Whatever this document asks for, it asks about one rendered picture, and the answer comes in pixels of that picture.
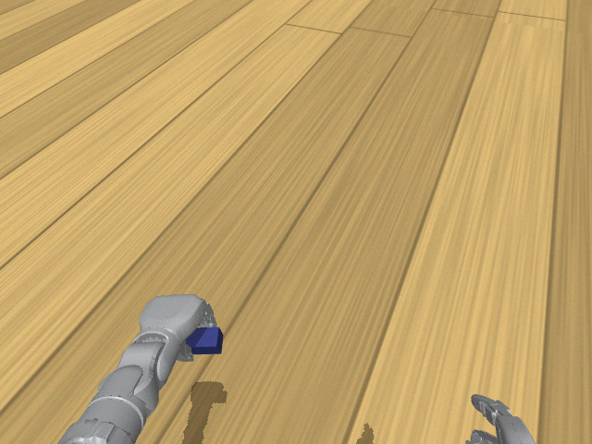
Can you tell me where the small box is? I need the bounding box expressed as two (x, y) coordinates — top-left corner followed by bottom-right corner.
(185, 327), (224, 354)

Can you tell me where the left robot arm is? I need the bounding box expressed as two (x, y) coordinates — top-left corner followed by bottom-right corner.
(57, 327), (180, 444)

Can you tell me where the left robot hand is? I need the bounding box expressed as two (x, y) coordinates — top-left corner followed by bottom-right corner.
(140, 294), (216, 362)

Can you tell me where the right robot hand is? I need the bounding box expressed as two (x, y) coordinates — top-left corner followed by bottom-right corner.
(465, 394), (536, 444)

